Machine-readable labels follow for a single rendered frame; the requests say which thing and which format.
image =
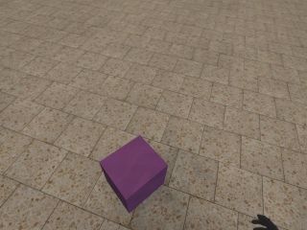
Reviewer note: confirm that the robot right hand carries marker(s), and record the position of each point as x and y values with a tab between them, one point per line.
265	222

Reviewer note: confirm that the carton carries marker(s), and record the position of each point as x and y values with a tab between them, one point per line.
134	172

